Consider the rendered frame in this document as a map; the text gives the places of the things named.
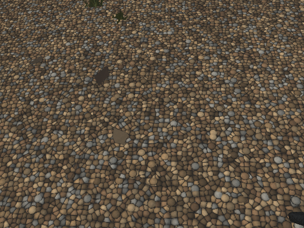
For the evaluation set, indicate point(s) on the robot right hand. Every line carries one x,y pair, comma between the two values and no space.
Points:
297,217

